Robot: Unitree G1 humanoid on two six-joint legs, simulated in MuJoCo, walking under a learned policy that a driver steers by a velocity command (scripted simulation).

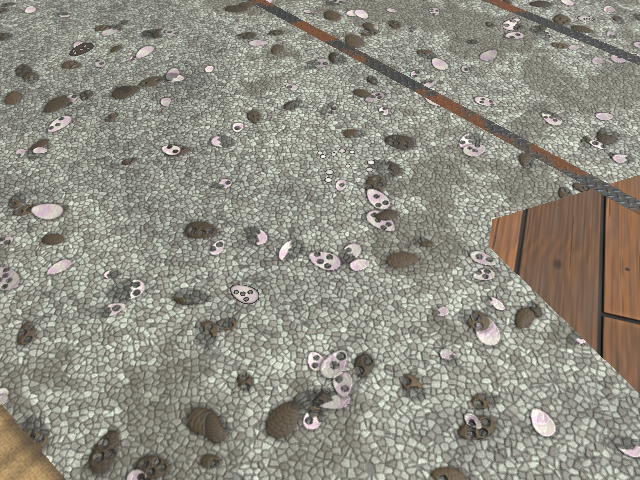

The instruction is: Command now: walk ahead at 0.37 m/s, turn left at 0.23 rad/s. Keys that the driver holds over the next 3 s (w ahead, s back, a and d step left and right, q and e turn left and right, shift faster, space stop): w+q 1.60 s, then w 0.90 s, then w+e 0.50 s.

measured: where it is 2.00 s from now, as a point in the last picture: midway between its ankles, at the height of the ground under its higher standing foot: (127, 334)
